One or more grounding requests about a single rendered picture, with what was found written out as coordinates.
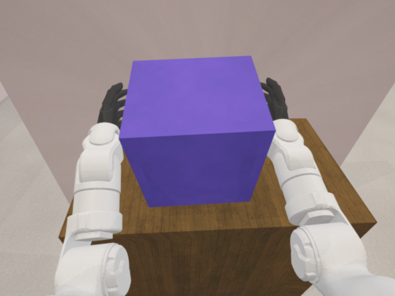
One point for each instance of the pedestal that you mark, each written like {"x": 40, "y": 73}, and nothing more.
{"x": 223, "y": 249}

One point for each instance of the right robot upper arm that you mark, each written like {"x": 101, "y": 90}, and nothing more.
{"x": 331, "y": 257}

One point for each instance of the robot left hand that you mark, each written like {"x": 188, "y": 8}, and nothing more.
{"x": 109, "y": 111}

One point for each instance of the right robot forearm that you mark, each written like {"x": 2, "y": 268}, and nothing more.
{"x": 307, "y": 200}

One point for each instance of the left robot upper arm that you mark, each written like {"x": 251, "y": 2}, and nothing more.
{"x": 94, "y": 270}

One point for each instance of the left robot forearm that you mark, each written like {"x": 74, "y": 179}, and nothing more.
{"x": 97, "y": 189}

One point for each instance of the robot right hand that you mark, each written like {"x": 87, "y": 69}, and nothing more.
{"x": 275, "y": 99}

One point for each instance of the carton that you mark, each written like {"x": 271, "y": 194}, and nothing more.
{"x": 196, "y": 131}

